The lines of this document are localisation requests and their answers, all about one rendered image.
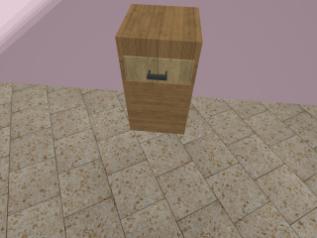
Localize drawer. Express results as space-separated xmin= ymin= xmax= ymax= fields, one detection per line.
xmin=123 ymin=56 xmax=194 ymax=85

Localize handle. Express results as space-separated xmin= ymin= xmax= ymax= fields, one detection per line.
xmin=147 ymin=69 xmax=167 ymax=81

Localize cabinet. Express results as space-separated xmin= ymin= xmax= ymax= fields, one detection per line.
xmin=115 ymin=4 xmax=203 ymax=135

